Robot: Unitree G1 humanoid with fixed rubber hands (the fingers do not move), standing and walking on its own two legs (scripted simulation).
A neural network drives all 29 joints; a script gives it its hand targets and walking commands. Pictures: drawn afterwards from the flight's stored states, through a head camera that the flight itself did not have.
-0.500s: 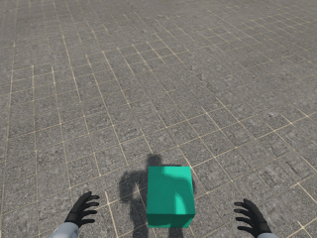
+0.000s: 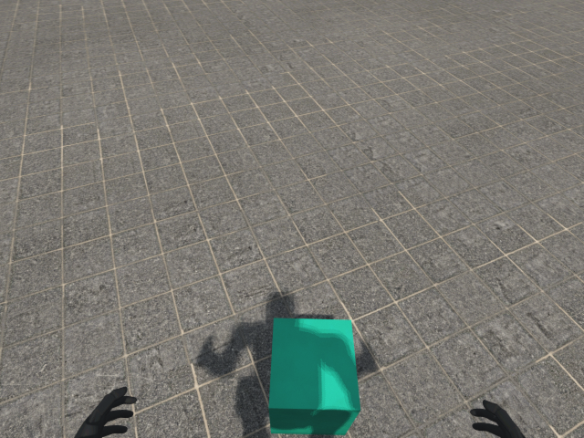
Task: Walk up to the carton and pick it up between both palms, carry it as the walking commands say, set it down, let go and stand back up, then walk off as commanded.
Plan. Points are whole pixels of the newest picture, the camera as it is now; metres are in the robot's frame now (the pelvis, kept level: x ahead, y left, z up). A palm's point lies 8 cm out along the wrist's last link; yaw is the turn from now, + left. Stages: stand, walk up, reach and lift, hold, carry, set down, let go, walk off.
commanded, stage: stand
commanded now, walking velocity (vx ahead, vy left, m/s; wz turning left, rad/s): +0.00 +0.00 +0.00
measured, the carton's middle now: (310, 378) +0.41 -0.04 -0.63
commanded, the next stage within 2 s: walk off in 1.36 s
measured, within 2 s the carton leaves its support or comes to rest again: neither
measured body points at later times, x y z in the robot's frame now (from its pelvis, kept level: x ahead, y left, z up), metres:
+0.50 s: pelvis -0.01 +0.00 +0.01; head -0.02 +0.01 +0.46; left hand +0.10 +0.31 -0.11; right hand +0.10 -0.31 -0.10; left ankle -0.04 +0.10 -0.74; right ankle -0.03 -0.11 -0.74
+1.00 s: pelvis -0.02 +0.00 +0.01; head -0.03 +0.01 +0.46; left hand +0.08 +0.31 -0.11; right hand +0.08 -0.31 -0.10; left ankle -0.04 +0.10 -0.74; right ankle -0.03 -0.11 -0.74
